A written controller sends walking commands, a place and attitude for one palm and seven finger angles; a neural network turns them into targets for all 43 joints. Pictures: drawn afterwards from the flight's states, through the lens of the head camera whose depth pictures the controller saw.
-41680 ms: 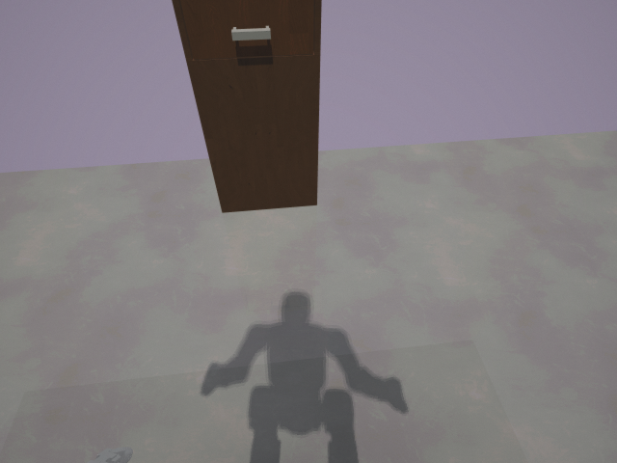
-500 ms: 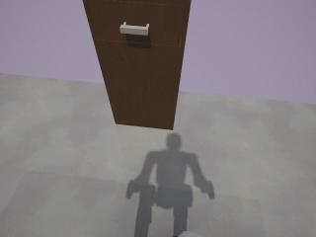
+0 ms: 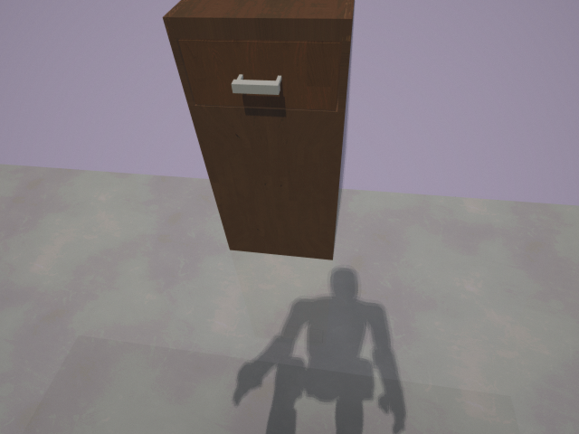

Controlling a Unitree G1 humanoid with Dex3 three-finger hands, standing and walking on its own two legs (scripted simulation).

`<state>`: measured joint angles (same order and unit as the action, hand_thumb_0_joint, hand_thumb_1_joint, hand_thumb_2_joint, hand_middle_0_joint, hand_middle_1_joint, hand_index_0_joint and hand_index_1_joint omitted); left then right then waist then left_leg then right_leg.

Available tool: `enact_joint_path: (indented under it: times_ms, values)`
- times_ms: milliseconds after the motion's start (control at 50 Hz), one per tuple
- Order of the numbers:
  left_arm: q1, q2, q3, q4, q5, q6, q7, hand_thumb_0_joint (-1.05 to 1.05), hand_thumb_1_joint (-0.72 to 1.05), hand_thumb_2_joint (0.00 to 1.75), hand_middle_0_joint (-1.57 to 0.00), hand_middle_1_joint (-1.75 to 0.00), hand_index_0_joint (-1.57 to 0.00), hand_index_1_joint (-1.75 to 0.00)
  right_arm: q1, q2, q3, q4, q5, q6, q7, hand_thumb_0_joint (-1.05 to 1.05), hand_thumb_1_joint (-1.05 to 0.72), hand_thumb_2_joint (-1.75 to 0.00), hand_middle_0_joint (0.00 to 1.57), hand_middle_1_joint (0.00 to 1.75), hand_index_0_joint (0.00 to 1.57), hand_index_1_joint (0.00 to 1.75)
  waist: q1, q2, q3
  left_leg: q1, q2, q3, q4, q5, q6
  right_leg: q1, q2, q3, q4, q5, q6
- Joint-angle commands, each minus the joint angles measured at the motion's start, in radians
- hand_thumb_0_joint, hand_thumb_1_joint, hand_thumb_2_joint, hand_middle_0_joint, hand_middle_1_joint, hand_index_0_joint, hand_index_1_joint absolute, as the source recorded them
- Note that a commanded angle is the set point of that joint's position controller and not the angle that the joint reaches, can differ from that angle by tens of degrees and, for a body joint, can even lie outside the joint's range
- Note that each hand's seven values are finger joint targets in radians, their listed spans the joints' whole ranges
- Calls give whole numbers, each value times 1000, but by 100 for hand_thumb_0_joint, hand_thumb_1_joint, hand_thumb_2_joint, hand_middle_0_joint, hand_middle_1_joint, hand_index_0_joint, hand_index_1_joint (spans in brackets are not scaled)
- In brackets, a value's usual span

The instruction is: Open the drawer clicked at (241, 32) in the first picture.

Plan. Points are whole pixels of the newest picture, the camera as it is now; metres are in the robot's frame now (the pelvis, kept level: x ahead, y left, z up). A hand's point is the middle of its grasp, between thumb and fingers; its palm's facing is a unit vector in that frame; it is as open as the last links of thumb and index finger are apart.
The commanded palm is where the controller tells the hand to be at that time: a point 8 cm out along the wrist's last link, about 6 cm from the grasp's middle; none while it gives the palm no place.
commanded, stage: let the arm hang, fingers relaxed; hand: left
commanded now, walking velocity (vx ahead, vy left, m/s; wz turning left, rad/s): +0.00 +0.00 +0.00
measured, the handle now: (257, 82) +0.91 +0.13 +0.04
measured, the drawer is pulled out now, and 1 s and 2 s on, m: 0.00 0.00 0.00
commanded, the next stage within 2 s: look to check the result in 0.30 s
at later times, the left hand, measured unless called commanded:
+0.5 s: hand out of the picture +0.07 +0.19 -0.16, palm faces +0.01 -0.97 -0.25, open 7.4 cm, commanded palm none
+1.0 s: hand out of the picture +0.09 +0.19 -0.16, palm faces +0.01 -0.96 -0.27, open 7.4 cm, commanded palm none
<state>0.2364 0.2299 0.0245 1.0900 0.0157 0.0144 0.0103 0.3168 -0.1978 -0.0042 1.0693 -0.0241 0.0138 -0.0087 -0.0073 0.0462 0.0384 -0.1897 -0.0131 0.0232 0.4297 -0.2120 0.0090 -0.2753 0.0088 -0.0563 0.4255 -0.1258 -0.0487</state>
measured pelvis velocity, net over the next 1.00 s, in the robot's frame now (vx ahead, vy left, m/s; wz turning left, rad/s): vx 0.04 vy -0.02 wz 0.01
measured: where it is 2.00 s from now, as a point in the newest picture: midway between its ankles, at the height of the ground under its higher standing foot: outside the picture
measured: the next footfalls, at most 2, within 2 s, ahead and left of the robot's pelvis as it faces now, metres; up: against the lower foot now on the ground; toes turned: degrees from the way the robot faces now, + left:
left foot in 1.98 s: +0.39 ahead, +0.13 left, +0.00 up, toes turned -1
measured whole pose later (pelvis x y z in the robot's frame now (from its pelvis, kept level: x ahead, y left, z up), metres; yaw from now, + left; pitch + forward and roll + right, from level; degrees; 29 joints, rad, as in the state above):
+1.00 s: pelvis +0.04 -0.02 +0.01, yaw +0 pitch -1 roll +1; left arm 0.17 0.21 0.02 1.12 0.01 -0.01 0.01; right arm 0.23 -0.23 0.00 1.10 -0.02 0.01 -0.02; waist -0.01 0.03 0.07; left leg -0.08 0.02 0.00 0.34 -0.23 -0.02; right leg -0.18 0.04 -0.07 0.36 -0.16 -0.07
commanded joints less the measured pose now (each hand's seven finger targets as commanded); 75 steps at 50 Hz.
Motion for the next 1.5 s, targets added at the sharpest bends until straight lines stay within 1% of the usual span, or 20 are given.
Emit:
enact_joint_path:
  times_ms: [0, 200, 260, 320, 480, 680, 800, 960, 1000, 1060, 1100, 1160, 1200, 1260, 1320, 1380, 1400, 1440, 1460, 1480]
  values:
    - [4, 147, 34, -41, 1, -25, 15, 0, 90, 90, -20, -30, -20, -30, 77, -135, -33, -17, 0, -14, -9, 0, -90, -90, 20, 30, 20, 30, 0, -89, 63, -88, 86, -97, -113, -133, 42, 10, -112, 182, -162, -314, -16]
    - [-24, 133, 33, -35, -3, -39, 16, 0, 90, 90, -20, -30, -20, -30, 51, -122, -25, -5, 3, -27, -15, 0, -90, -90, 20, 30, 20, 30, 1, -24, 5, -35, 102, -89, -120, 10, 26, 102, -117, 168, -139, -122, -21]
    - [-30, 121, 29, -25, -6, -38, 15, 0, 90, 90, -20, -30, -20, -30, 37, -117, -20, 0, 2, -28, -17, 0, -90, -90, 20, 30, 20, 30, 2, -4, 18, -34, 108, -92, -137, 29, 21, 116, -117, 157, -133, -77, -19]
    - [-31, 122, 27, -20, -7, -41, 16, 0, 90, 90, -20, -30, -20, -30, 33, -122, -20, 0, 3, -28, -19, 0, -90, -90, 20, 30, 20, 30, -1, -20, 0, -10, 111, -90, -132, 60, 19, 133, -120, 150, -130, -29, -20]
    - [-36, 124, 25, -9, -7, -40, 16, 0, 90, 90, -20, -30, -20, -30, 20, -131, -20, 6, 4, -22, -21, 0, -90, -90, 20, 30, 20, 30, -4, -29, 9, 11, 110, -82, -137, 46, 15, 134, -119, 155, -150, -34, -16]
    - [-35, 134, 25, -5, -8, -46, 19, 0, 90, 90, -20, -30, -20, -30, 0, -142, -22, 4, 5, -20, -22, 0, -90, -90, 20, 30, 20, 30, -7, -61, -11, 47, 113, -80, -135, 85, 15, 151, -120, 150, -146, 50, -16]
    - [-38, 142, 25, -6, -7, -46, 20, 0, 90, 90, -20, -30, -20, -30, -15, -148, -23, 3, 7, -19, -22, 0, -90, -90, 20, 30, 20, 30, -4, -42, -20, 58, 116, -76, -132, 103, 13, 161, -121, 143, -136, 92, -14]
    - [-53, 144, 24, -6, -7, -42, 16, 0, 90, 90, -20, -30, -20, -30, -22, -152, -20, 7, 3, -17, -21, 0, -90, -90, 20, 30, 20, 30, -4, -41, 6, 50, 114, -74, -143, 67, 11, 148, -118, 159, -161, 13, -14]
    - [-56, 154, 31, -13, -5, -41, 16, 0, 90, 90, -20, -30, -20, -30, -21, -156, -24, 4, 4, -18, -22, 0, -90, -90, 20, 30, 20, 30, -4, -28, -4, 62, 117, -66, -128, 78, 11, 140, -117, 166, -151, 39, -17]
    - [-41, 113, 27, -11, -7, -32, 17, 0, 90, 90, -20, -30, -20, -30, 8, -111, -17, 7, 3, -11, -25, 0, -90, -90, 20, 30, 20, 30, -8, -48, -11, 50, 117, -41, -109, 63, 1, 147, -122, 181, -138, 82, -14]
    - [-29, 110, 30, -14, -5, -26, 18, 0, 90, 90, -20, -30, -20, -30, 25, -99, -19, 4, 5, -7, -27, 0, -90, -90, 20, 30, 20, 30, -10, -70, -20, 50, 115, -28, -90, 55, -1, 143, -119, 190, -126, 99, -15]
    - [-26, 114, 37, -23, -4, -19, 17, 0, 90, 90, -20, -30, -20, -30, 32, -96, -23, 0, 6, -4, -30, 0, -90, -90, 20, 30, 20, 30, -10, -60, -17, 35, 116, -11, -69, 29, -3, 138, -124, 212, -114, 113, -22]
    - [-16, 104, 35, -21, -4, -21, 17, 0, 90, 90, -20, -30, -20, -30, 44, -91, -23, 0, 5, -6, -30, 0, -90, -90, 20, 30, 20, 30, -9, -52, -29, 42, 114, -9, -66, -3, -2, 133, -115, 216, -123, 48, -23]
    - [-8, 96, 43, -25, 0, -16, 4, 0, 90, 90, -20, -30, -20, -30, 62, -82, -24, 9, -7, -9, -21, 0, -90, -90, 20, 30, 20, 30, 0, -51, 37, -7, 105, -13, -83, -201, 16, 75, -92, 237, -152, -342, -37]
    - [5, 89, 49, -30, 4, -17, -4, 0, 90, 90, -20, -30, -20, -30, 82, -71, -27, 13, -13, -12, -15, 0, -90, -90, 20, 30, 20, 30, 1, -51, 105, -43, 109, -35, -97, -303, 35, -2, -82, 245, -144, -473, -48]
    - [11, 65, 51, -42, 4, -27, -11, 0, 90, 90, -20, -30, -20, -30, 115, -72, -30, 18, -14, -23, -16, 0, -90, -90, 20, 30, 20, 30, -5, -16, 136, -36, 144, -93, -130, -328, 62, -50, -57, 219, -63, -422, -57]
    - [12, 55, 50, -48, 4, -31, -14, 0, 90, 90, -20, -30, -20, -30, 133, -76, -35, 23, -12, -28, -17, 0, -90, -90, 20, 30, 20, 30, -9, 24, 136, 5, 171, -132, -145, -333, 80, -95, -42, 196, -9, -379, -56]
    - [-16, 26, 47, -63, 5, -43, -22, 0, 90, 90, -20, -30, -20, -30, 188, -99, -43, 37, -13, -39, -21, 0, -90, -90, 20, 30, 20, 30, -26, 85, 115, 78, 263, -243, -201, -315, 130, -151, -2, 94, 151, -239, -40]
    - [-24, 13, 42, -68, 7, -48, -24, 0, 90, 90, -20, -30, -20, -30, 193, -107, -48, 39, -12, -43, -23, 0, -90, -90, 20, 30, 20, 30, -26, 112, 113, 110, 297, -259, -201, -255, 148, -178, 4, 50, 198, -199, -30]
    - [-30, 4, 41, -74, 7, -51, -26, 0, 90, 90, -20, -30, -20, -30, 198, -104, -48, 38, -11, -46, -23, 0, -90, -90, 20, 30, 20, 30, -25, 121, 105, 112, 305, -243, -178, -171, 155, -162, 0, 24, 194, -199, -23]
